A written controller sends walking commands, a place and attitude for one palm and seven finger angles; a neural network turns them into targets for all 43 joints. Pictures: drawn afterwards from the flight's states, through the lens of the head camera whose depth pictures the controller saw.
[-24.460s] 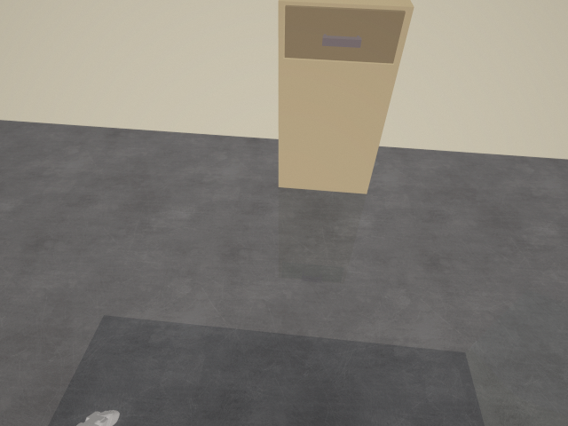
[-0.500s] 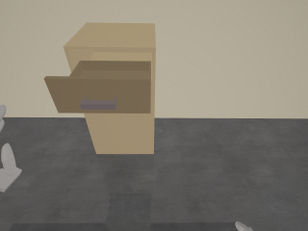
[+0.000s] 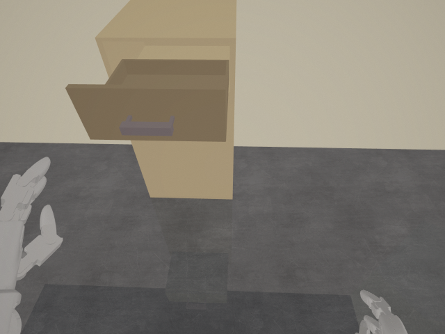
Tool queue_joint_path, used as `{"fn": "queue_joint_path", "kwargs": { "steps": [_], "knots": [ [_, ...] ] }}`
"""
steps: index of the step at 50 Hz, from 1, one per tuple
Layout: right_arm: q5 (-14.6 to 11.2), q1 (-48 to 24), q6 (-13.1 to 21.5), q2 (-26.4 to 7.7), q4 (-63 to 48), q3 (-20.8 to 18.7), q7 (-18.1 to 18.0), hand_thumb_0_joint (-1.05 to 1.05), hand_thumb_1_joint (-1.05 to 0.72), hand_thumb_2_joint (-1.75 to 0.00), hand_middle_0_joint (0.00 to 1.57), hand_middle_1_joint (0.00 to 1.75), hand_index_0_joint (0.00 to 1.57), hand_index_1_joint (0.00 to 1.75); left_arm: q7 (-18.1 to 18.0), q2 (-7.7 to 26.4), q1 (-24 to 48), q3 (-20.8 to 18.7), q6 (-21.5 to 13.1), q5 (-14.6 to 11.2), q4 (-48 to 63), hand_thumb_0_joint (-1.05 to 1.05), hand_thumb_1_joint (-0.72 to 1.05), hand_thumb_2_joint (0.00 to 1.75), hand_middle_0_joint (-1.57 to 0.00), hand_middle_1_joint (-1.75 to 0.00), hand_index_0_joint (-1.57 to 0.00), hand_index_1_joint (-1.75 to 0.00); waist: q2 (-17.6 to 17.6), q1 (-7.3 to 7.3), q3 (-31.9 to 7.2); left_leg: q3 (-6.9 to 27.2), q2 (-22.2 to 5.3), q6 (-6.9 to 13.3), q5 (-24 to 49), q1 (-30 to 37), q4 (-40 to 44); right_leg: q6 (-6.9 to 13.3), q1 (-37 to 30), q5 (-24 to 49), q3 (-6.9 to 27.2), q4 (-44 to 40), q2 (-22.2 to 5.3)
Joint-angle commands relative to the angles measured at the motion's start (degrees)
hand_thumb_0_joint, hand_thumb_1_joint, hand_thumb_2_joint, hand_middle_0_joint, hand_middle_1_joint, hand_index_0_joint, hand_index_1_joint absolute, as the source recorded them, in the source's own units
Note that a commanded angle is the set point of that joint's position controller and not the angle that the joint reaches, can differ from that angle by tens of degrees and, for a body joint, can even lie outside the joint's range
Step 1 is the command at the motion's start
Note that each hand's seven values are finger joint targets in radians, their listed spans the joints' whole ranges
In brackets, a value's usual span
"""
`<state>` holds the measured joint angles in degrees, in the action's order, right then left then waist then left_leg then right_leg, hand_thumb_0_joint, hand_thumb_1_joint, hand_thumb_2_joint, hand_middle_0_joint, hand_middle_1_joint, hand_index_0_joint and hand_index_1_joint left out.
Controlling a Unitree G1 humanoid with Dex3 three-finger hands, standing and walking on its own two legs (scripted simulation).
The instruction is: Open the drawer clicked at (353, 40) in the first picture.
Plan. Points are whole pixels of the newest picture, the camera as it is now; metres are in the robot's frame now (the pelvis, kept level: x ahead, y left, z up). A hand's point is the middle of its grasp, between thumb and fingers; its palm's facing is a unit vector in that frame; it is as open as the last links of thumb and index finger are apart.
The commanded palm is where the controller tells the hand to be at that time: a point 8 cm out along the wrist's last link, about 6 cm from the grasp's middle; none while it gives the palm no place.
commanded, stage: let the arm hang, fingers relaxed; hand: left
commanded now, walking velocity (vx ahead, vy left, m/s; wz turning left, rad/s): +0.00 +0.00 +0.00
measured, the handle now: (148, 123) +0.64 +0.24 +0.02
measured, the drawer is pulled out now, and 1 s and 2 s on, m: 0.29 0.29 0.29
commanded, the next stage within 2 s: look to check the result in 1.04 s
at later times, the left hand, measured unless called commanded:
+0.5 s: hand out of the picture -0.03 +0.23 -0.16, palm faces +0.04 -0.97 -0.26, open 7.2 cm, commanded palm none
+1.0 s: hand out of the picture +0.05 +0.19 -0.16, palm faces -0.01 -0.98 -0.22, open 7.3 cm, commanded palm none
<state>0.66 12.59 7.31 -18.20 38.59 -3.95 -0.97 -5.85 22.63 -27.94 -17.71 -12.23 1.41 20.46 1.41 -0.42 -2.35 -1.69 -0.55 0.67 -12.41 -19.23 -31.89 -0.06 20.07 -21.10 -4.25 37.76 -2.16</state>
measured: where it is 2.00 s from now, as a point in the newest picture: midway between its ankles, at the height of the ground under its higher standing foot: outside the picture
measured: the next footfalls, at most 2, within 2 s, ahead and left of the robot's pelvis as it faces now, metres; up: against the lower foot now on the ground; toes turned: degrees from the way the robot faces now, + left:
none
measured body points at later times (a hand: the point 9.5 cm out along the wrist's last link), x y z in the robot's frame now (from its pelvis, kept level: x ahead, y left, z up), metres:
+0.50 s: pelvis -0.01 +0.02 +0.01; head +0.02 +0.03 +0.46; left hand -0.03 +0.28 -0.14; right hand +0.01 -0.22 -0.14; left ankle +0.02 +0.12 -0.73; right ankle +0.02 -0.10 -0.73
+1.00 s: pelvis +0.01 +0.01 +0.02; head +0.02 +0.00 +0.46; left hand +0.05 +0.24 -0.14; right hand +0.02 -0.22 -0.15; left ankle +0.02 +0.12 -0.73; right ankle +0.02 -0.10 -0.73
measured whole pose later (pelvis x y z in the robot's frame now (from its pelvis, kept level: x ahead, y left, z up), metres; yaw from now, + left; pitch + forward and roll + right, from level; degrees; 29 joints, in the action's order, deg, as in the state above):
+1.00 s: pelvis +0.01 +0.01 +0.02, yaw -1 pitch -2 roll +0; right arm 1.0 13.9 0.0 -9.2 64.6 -0.2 -1.6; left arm -2.0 9.4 -12.0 -0.4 -0.5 0.8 -63.9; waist 0.4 -1.0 2.9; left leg -1.6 0.4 0.6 -11.0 -9.5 -21.9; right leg 1.0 9.7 -11.9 0.7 23.0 1.1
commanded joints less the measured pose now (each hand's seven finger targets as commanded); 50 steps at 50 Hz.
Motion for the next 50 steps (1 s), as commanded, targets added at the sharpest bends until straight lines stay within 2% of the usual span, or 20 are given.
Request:
{"fn": "queue_joint_path", "kwargs": {
  "steps": [1, 2, 3, 4, 5, 6, 7, 9, 10, 12, 13, 14, 15, 16, 20, 27, 37, 39, 42, 50],
  "knots": [
    [1.59, -0.51, -2.66, -5.07, -2.28, 0.4, 1.27, 0.0, -0.9, -0.9, 0.2, 0.3, 0.2, 0.3, 4.88, -5.13, 5.61, 12.45, 12.62, 1.38, -25.17, 0.0, 0.9, 0.9, -0.2, -0.3, -0.2, -0.3, 1.7, -1.62, -1.61, 16.74, -14.52, 10.43, 26.9, -0.47, 7.53, -1.19, 5.36, -12.09, 3.95, 14.85, 0.65],
    [2.01, -1.49, -2.99, -4.92, -2.72, 0.83, 1.19, 0.0, -0.9, -0.9, 0.2, 0.3, 0.2, 0.3, 5.04, -4.28, 7.1, 12.84, 12.35, 1.17, -28.57, 0.0, 0.9, 0.9, -0.2, -0.3, -0.2, -0.3, -0.8, -0.7, -2.13, 15.12, -13.57, 9.76, 32.42, 2.04, 5.93, -0.78, 4.22, -9.95, 4.49, 11.92, 0.71],
    [1.93, -2.47, -3.57, -4.83, -2.42, 1.38, 0.86, 0.0, -0.9, -0.9, 0.2, 0.3, 0.2, 0.3, 5.16, -4.1, 6.99, 13.0, 12.28, 0.88, -32.47, 0.0, 0.9, 0.9, -0.2, -0.3, -0.2, -0.3, -3.45, 0.72, -2.75, 12.58, -12.21, 8.45, 33.7, 1.5, 3.49, -0.54, -1.26, -4.32, 4.43, 4.87, 0.56],
    [1.34, -4.01, -4.13, -4.95, -2.08, 1.52, 0.54, 0.0, -0.9, -0.9, 0.2, 0.3, 0.2, 0.3, 5.22, -2.79, 5.38, 12.67, 12.3, 0.94, -37.18, 0.0, 0.9, 0.9, -0.2, -0.3, -0.2, -0.3, -7.54, 2.84, -4.64, 8.71, -8.55, 5.55, 27.13, -0.15, -0.34, -0.21, -8.91, 8.95, 5.5, -3.55, -0.25],
    [0.43, -4.86, -4.69, -3.29, -2.0, 1.54, 0.31, 0.0, -0.9, -0.9, 0.2, 0.3, 0.2, 0.3, 4.98, 0.83, 4.06, 12.12, 12.24, 1.13, -41.66, 0.0, 0.9, 0.9, -0.2, -0.3, -0.2, -0.3, -13.94, 3.56, -5.47, 3.27, -1.53, 1.38, 11.03, -4.21, -6.11, 1.77, -13.79, 25.11, 15.35, -10.65, -6.57],
    [0.37, -4.01, -5.46, -1.14, -1.35, 1.57, 0.51, 0.0, -0.9, -0.9, 0.2, 0.3, 0.2, 0.3, 5.01, 3.54, 4.75, 11.91, 12.12, 0.95, -46.06, 0.0, 0.9, 0.9, -0.2, -0.3, -0.2, -0.3, -15.86, 2.53, -2.1, 1.2, 1.99, -0.92, -7.32, -6.87, -9.29, 5.8, -12.17, 32.95, 23.83, -15.27, -14.7],
    [0.2, -1.62, -6.42, -1.39, -0.08, 1.65, 0.63, 0.0, -0.9, -0.9, 0.2, 0.3, 0.2, 0.3, 5.2, 4.86, 6.84, 12.5, 12.06, 0.75, -49.0, 0.0, 0.9, 0.9, -0.2, -0.3, -0.2, -0.3, -9.04, 1.13, -1.08, 1.39, 1.98, -1.32, -17.27, -4.22, -11.17, 9.57, -9.24, 30.3, 24.27, -16.2, -17.73],
    [0.34, -1.88, -7.97, -0.51, 3.59, 1.66, 0.53, 0.0, -0.9, -0.9, 0.2, 0.3, 0.2, 0.3, 5.03, 2.41, 12.02, 13.51, 12.14, 0.42, -54.35, 0.0, 0.9, 0.9, -0.2, -0.3, -0.2, -0.3, -9.35, -0.01, 3.89, 2.21, 1.08, -0.92, -14.79, -1.3, -12.56, 9.69, -2.43, 17.66, 21.89, -18.93, -12.72],
    [0.24, -0.47, -8.04, -0.17, 4.82, 1.78, 0.49, 0.0, -0.9, -0.9, 0.2, 0.3, 0.2, 0.3, 4.99, 1.63, 13.53, 13.72, 12.07, 0.19, -56.56, 0.0, 0.9, 0.9, -0.2, -0.3, -0.2, -0.3, -8.31, -0.77, 4.26, 2.5, 0.6, -0.78, -10.82, 0.54, -9.34, 9.36, -2.79, 17.55, 19.96, -18.24, -10.88],
    [-0.21, 2.0, -7.53, 0.7, 7.97, 2.27, 0.53, 0.0, -0.9, -0.9, 0.2, 0.3, 0.2, 0.3, 4.8, 0.68, 14.11, 14.1, 11.81, -0.37, -61.07, 0.0, 0.9, 0.9, -0.2, -0.3, -0.2, -0.3, -3.04, -1.76, 2.21, 3.71, -1.03, -0.46, 4.75, 8.38, 1.99, 5.85, -2.58, 17.91, 14.81, -14.78, -6.94],
    [0.1, 2.2, -6.94, 0.84, 9.27, 2.42, 0.18, 0.0, -0.9, -0.9, 0.2, 0.3, 0.2, 0.3, 4.59, -2.47, 12.71, 14.01, 11.73, -0.5, -63.05, 0.0, 0.9, 0.9, -0.2, -0.3, -0.2, -0.3, 1.98, -1.06, 0.79, 6.15, -3.24, 0.31, 10.8, 10.09, 5.31, 3.92, -3.78, 17.0, 11.87, -12.45, -3.82],
    [0.56, 1.54, -6.65, 0.17, 9.85, 2.34, -0.23, 0.0, -0.9, -0.9, 0.2, 0.3, 0.2, 0.3, 4.38, -4.74, 11.02, 13.98, 11.96, -0.63, -64.37, 0.0, 0.9, 0.9, -0.2, -0.3, -0.2, -0.3, 6.85, 0.26, 0.16, 8.72, -6.2, 1.81, 12.11, 8.42, 6.83, 2.61, -5.86, 13.91, 9.6, -11.85, -1.54],
    [0.62, 0.82, -7.13, 0.27, 11.01, 2.55, -0.12, 0.0, -0.9, -0.9, 0.2, 0.3, 0.2, 0.3, 4.12, -4.91, 10.5, 14.62, 12.49, -0.52, -66.54, 0.0, 0.9, 0.9, -0.2, -0.3, -0.2, -0.3, 9.87, 0.57, 0.53, 9.7, -6.53, 2.45, 2.91, 4.61, 10.18, 2.31, -8.62, 6.59, 8.22, -13.4, -0.63],
    [0.58, -0.11, -7.36, 0.56, 12.0, 2.6, -0.13, 0.0, -0.9, -0.9, 0.2, 0.3, 0.2, 0.3, 4.26, -4.58, 10.78, 14.69, 12.82, -0.64, -68.54, 0.0, 0.9, 0.9, -0.2, -0.3, -0.2, -0.3, 12.46, 0.81, 2.44, 10.74, -6.43, 2.37, -4.66, 2.44, 13.71, 2.16, -9.16, 4.6, 7.48, -13.5, -0.34],
    [0.49, 1.58, -7.4, -0.17, 14.9, 2.13, -0.72, 0.0, -0.9, -0.9, 0.2, 0.3, 0.2, 0.3, 4.71, -5.3, 9.75, 15.24, 12.85, -0.45, -74.54, 0.0, 0.9, 0.9, -0.2, -0.3, -0.2, -0.3, 6.35, 1.04, 2.96, 12.33, -7.34, 2.41, -12.26, 2.26, 18.81, 1.97, -11.2, 6.14, 6.18, -14.54, -0.17],
    [0.02, 3.74, -7.16, -0.22, 19.09, 1.97, -0.74, 0.0, -0.9, -0.9, 0.2, 0.3, 0.2, 0.3, 4.47, -4.21, 9.48, 15.85, 12.17, -0.36, -80.39, 0.0, 0.9, 0.9, -0.2, -0.3, -0.2, -0.3, -0.86, 0.66, 5.42, 9.33, -5.99, 1.94, -7.17, 6.16, 17.67, 2.29, -8.65, 7.45, 7.76, -18.27, -1.96],
    [-0.02, 3.99, -6.91, 1.09, 22.67, 2.37, -0.71, 0.0, -0.9, -0.9, 0.2, 0.3, 0.2, 0.3, 3.86, -4.38, 10.36, 16.21, 11.68, -0.58, -82.85, 0.0, 0.9, 0.9, -0.2, -0.3, -0.2, -0.3, -3.01, 0.23, 6.67, 6.46, -5.12, 1.4, -0.29, 9.09, 15.37, 2.15, -6.89, 8.75, 9.58, -19.33, -2.65],
    [0.1, 4.11, -6.8, 2.18, 23.26, 2.66, -0.7, 0.0, -0.9, -0.9, 0.2, 0.3, 0.2, 0.3, 3.78, -4.81, 10.87, 16.26, 11.73, -0.57, -83.19, 0.0, 0.9, 0.9, -0.2, -0.3, -0.2, -0.3, -1.33, 0.1, 6.89, 6.14, -4.92, 1.18, 1.55, 8.81, 15.26, 2.09, -7.37, 10.22, 9.77, -19.08, -2.99],
    [-0.02, 3.8, -6.8, 2.57, 23.62, 2.63, -0.75, 0.0, -0.9, -0.9, 0.2, 0.3, 0.2, 0.3, 3.64, -5.0, 10.74, 16.13, 11.45, -0.59, -83.29, 0.0, 0.9, 0.9, -0.2, -0.3, -0.2, -0.3, -2.38, 0.17, 5.71, 5.26, -4.8, 1.04, 4.13, 10.16, 14.03, 2.14, -7.79, 12.1, 9.97, -19.21, -2.98],
    [0.23, 4.08, -6.69, 3.35, 24.45, 2.69, -1.02, 0.0, -0.9, -0.9, 0.2, 0.3, 0.2, 0.3, 3.59, -5.68, 12.14, 15.8, 11.31, -0.69, -83.34, 0.0, 0.9, 0.9, -0.2, -0.3, -0.2, -0.3, 0.28, 0.04, 5.62, 4.88, -4.77, 0.55, 5.59, 10.12, 13.87, 2.43, -9.21, 13.98, 10.46, -19.48, -3.01]
  ]
}}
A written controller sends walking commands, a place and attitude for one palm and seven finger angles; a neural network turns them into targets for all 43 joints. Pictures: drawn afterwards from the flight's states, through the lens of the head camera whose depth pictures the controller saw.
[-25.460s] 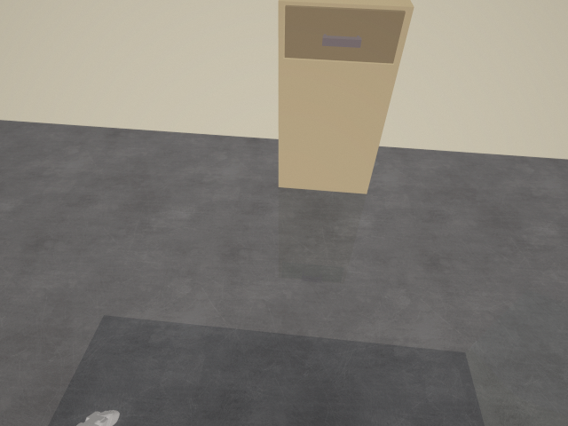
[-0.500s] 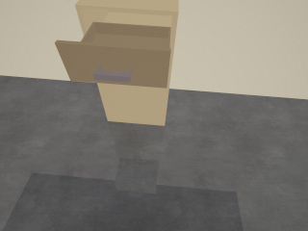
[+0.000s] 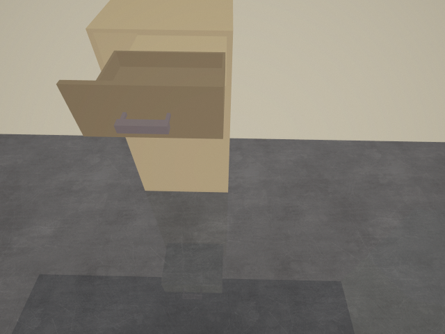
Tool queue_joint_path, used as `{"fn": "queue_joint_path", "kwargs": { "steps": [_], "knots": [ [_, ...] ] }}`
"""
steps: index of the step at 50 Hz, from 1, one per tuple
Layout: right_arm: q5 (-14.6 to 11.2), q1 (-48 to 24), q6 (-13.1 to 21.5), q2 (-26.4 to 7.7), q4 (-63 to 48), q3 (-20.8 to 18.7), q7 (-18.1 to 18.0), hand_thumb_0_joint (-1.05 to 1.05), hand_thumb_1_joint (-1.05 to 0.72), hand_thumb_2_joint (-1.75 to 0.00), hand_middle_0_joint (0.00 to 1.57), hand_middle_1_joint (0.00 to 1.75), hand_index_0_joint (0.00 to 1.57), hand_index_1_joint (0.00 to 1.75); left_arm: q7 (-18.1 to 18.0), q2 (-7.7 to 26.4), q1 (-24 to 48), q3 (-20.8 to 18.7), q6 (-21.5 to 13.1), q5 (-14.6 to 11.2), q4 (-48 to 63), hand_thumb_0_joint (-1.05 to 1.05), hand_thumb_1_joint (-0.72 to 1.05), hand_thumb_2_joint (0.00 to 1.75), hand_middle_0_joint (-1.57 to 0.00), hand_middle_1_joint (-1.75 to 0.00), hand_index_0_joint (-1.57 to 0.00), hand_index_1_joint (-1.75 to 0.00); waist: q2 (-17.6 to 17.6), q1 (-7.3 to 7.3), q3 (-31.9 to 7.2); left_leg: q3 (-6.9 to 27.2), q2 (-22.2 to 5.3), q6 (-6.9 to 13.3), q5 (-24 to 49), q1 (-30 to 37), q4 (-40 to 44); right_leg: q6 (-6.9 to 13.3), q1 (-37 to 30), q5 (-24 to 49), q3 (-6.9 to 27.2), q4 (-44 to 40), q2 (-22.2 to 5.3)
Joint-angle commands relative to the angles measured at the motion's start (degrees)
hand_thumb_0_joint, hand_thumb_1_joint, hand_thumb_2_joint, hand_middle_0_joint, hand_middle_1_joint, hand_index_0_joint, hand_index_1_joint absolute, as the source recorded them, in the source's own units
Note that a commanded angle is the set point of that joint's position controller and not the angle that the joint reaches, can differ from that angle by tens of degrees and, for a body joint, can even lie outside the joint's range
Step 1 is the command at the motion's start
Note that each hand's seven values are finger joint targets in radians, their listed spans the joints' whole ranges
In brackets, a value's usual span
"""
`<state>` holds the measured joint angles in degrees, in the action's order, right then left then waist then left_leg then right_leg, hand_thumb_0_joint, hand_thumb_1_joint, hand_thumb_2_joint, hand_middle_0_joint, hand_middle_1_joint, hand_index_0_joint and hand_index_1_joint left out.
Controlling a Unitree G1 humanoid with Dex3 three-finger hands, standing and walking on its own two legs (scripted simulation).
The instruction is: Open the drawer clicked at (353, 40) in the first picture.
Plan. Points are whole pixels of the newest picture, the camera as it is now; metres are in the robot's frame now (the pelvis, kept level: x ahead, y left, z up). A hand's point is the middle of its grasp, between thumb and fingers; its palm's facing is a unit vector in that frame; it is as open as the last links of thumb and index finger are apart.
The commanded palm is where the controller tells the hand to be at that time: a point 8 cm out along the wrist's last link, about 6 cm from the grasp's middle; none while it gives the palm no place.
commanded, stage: let the arm hang, fingers relaxed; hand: left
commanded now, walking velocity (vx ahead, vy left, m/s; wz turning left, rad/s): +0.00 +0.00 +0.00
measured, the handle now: (144, 121) +0.62 +0.24 +0.00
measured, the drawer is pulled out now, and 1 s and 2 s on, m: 0.29 0.29 0.29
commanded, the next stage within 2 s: look to check the result in 0.04 s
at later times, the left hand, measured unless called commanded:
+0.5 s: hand out of the picture +0.03 +0.19 -0.17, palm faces +0.01 -0.97 -0.25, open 7.4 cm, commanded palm none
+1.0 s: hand out of the picture +0.08 +0.22 -0.16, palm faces -0.02 -0.95 -0.30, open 7.4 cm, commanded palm none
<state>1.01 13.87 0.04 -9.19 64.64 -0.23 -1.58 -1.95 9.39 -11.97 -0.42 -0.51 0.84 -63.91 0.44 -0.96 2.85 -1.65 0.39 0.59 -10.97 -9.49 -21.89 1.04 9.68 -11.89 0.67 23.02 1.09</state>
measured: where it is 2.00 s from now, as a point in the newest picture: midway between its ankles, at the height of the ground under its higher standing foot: outside the picture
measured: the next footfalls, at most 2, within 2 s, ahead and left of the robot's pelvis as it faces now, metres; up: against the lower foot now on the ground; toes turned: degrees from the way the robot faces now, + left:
none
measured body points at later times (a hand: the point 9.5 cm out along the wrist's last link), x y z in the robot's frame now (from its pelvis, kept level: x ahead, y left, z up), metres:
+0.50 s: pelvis +0.01 -0.01 +0.00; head +0.03 -0.02 +0.45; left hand +0.03 +0.24 -0.15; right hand +0.02 -0.25 -0.16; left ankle +0.01 +0.11 -0.74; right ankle +0.01 -0.11 -0.74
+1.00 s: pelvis +0.01 -0.01 +0.00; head +0.03 -0.01 +0.45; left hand +0.08 +0.27 -0.14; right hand +0.05 -0.28 -0.14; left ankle +0.01 +0.11 -0.74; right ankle +0.01 -0.11 -0.74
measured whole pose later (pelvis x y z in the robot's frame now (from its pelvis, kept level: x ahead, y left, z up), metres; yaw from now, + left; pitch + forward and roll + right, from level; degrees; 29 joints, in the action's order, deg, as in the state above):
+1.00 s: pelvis +0.01 -0.01 +0.00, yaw +0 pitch -2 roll +0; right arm 1.1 8.3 0.2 -15.4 64.4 -1.2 -1.1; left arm -0.8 15.9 -7.7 -1.5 -1.1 0.9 -63.9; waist 0.1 -0.8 4.3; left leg -1.7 -0.7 -0.2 -10.4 -7.3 -19.4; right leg 1.8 7.1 -10.5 0.8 19.1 2.2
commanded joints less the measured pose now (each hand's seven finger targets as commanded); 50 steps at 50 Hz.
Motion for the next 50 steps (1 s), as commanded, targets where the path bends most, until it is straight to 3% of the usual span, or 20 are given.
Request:
{"fn": "queue_joint_path", "kwargs": {
  "steps": [1, 7, 19, 22, 38, 50],
  "knots": [
    [-0.15, 2.97, 0.62, -5.66, -1.59, -0.99, -0.41, 0.0, -0.9, -0.9, 0.2, 0.3, 0.2, 0.3, -0.29, 7.73, -3.77, -1.54, -0.42, -0.14, 1.04, 0.0, 0.9, 0.9, -0.2, -0.3, -0.2, -0.3, 1.22, 0.58, 0.16, 4.78, -5.8, 0.61, 4.34, 0.51, 3.84, 1.37, 0.97, 5.07, 5.38, -4.66, -6.31],
    [-0.25, 2.98, 0.64, -6.44, -1.61, -1.42, -0.57, 0.0, -0.9, -0.9, 0.2, 0.3, 0.2, 0.3, -0.34, 8.3, -3.33, -1.83, -0.74, -0.18, 1.21, 0.0, 0.9, 0.9, -0.2, -0.3, -0.2, -0.3, -0.29, 0.48, -0.6, 4.53, -6.01, 0.72, 6.15, 1.73, 3.19, 1.64, 0.12, 8.1, 5.26, -4.8, -6.26],
    [-0.2, 1.61, 0.51, -7.93, -1.56, -1.71, -0.6, 0.0, -0.9, -0.9, 0.2, 0.3, 0.2, 0.3, -0.17, 9.47, -2.35, -2.03, -0.75, -0.19, 1.18, 0.0, 0.9, 0.9, -0.2, -0.3, -0.2, -0.3, -0.31, 0.29, 0.71, 4.47, -6.24, 0.66, 4.3, 2.38, 3.79, 1.75, 1.06, 6.0, 5.88, -6.03, -6.26],
    [-0.31, 1.11, 0.53, -8.84, -1.89, -1.98, -0.56, 0.0, -0.9, -0.9, 0.2, 0.3, 0.2, 0.3, -0.16, 10.4, -2.08, -2.25, -0.98, -0.15, 1.28, 0.0, 0.9, 0.9, -0.2, -0.3, -0.2, -0.3, -1.05, 0.26, -0.6, 4.39, -6.33, 0.74, 4.7, 3.21, 3.49, 1.85, 0.33, 6.92, 6.07, -6.23, -6.22],
    [-0.1, -3.41, 0.76, -13.04, -2.81, -2.48, -0.23, 0.0, -0.9, -0.9, 0.2, 0.3, 0.2, 0.3, 0.31, 14.13, 1.89, -2.7, -1.28, -0.08, 2.2, 0.0, 0.9, 0.9, -0.2, -0.3, -0.2, -0.3, 0.05, 0.25, -0.47, 4.95, -6.67, 0.64, 4.16, 3.57, 4.51, 1.87, -0.11, 6.48, 6.91, -7.39, -6.55],
    [-0.14, -6.44, 1.19, -16.56, -3.4, -2.55, 0.01, 0.0, -0.9, -0.9, 0.2, 0.3, 0.2, 0.3, 0.67, 17.11, 5.21, -2.89, -1.45, -0.09, 2.89, 0.0, 0.9, 0.9, -0.2, -0.3, -0.2, -0.3, 0.46, 0.34, -2.69, 5.51, -7.4, 0.66, 6.94, 4.75, 5.55, 1.79, -1.95, 9.45, 6.56, -6.97, -6.9]
  ]
}}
